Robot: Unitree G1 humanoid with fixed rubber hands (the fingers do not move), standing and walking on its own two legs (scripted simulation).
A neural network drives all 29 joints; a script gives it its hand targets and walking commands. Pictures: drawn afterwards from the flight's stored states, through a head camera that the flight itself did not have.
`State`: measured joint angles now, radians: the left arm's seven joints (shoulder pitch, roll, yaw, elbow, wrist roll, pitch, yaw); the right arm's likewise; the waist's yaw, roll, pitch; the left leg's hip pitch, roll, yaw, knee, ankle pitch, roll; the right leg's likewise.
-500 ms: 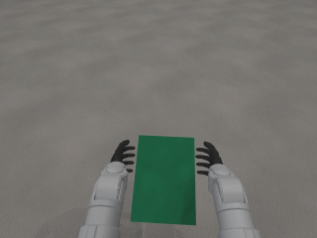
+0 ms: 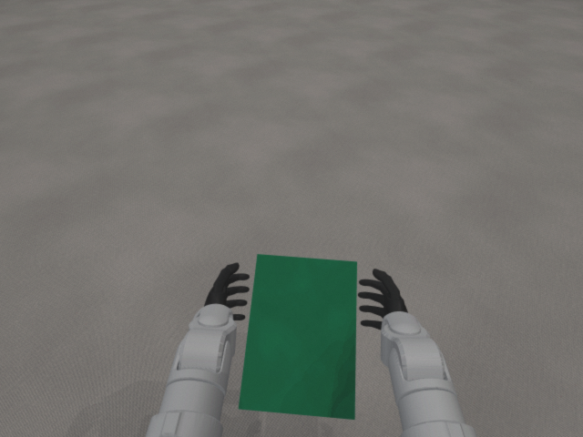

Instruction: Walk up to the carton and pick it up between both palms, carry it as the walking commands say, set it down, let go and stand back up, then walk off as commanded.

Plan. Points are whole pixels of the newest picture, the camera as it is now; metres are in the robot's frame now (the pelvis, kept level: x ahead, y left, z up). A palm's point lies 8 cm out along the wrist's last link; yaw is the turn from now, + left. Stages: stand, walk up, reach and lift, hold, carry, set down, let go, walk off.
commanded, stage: carry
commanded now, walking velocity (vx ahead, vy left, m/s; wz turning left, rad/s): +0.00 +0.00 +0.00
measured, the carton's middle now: (301, 333) +0.33 +0.00 -0.09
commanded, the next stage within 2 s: none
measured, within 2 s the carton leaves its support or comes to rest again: neither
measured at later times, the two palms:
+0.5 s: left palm (107, 347) +0.23 +0.23 +0.08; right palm (314, 316) +0.26 -0.01 +0.08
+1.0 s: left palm out of the picture +0.09 +0.35 +0.10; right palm (187, 361) +0.20 +0.13 +0.10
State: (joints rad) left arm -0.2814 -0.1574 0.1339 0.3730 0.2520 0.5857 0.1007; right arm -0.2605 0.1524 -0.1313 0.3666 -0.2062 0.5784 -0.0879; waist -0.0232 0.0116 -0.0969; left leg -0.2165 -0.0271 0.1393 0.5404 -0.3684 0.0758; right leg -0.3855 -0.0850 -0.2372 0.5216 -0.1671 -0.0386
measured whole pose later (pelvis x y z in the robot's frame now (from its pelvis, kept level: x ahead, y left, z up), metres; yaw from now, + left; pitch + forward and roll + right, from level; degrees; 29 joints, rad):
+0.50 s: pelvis -0.04 +0.06 +0.00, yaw +9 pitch +3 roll +0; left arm -0.29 -0.16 0.06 -0.24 0.13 1.25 0.17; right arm -0.29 0.16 -0.04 -0.23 -0.11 1.22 -0.19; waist -0.02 0.00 -0.04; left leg -0.37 -0.10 0.10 0.56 -0.26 0.14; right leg -0.66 -0.17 -0.08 1.20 -0.44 0.06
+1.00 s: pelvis -0.14 +0.12 +0.01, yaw +26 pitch +1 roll +6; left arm -0.39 -0.19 0.13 -0.20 0.17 1.26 0.16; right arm -0.45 0.21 -0.08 -0.19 -0.15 1.26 -0.32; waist -0.05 -0.03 0.04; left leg -0.50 0.04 0.02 0.89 -0.41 -0.08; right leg -0.31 -0.33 -0.16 0.57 -0.26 0.12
